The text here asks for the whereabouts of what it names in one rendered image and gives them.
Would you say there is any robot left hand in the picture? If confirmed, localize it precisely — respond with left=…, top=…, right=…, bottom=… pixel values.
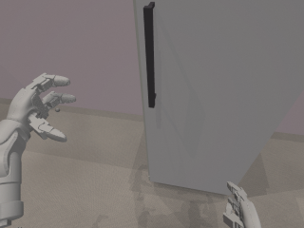
left=6, top=73, right=76, bottom=143

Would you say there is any left robot forearm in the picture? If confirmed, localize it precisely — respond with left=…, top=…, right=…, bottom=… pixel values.
left=0, top=119, right=31, bottom=228

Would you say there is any robot right hand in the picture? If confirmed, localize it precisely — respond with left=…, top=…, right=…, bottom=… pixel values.
left=223, top=181, right=262, bottom=228

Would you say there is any handle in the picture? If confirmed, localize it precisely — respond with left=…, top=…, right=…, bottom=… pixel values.
left=143, top=2, right=157, bottom=108

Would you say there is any fridge door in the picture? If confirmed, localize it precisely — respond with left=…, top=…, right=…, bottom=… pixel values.
left=136, top=0, right=304, bottom=196

